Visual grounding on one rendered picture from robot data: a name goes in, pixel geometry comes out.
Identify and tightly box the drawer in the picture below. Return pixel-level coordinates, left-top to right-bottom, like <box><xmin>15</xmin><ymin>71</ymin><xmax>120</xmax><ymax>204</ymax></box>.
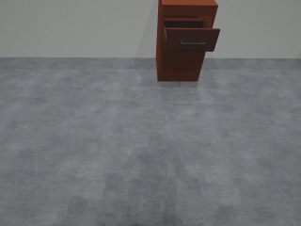
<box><xmin>163</xmin><ymin>20</ymin><xmax>220</xmax><ymax>52</ymax></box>

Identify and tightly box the cabinet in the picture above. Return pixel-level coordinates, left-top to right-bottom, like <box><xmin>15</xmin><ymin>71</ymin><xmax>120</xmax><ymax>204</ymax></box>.
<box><xmin>155</xmin><ymin>0</ymin><xmax>218</xmax><ymax>82</ymax></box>

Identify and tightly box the handle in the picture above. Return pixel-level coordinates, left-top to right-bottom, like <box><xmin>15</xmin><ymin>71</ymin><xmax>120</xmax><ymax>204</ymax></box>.
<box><xmin>181</xmin><ymin>40</ymin><xmax>206</xmax><ymax>47</ymax></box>

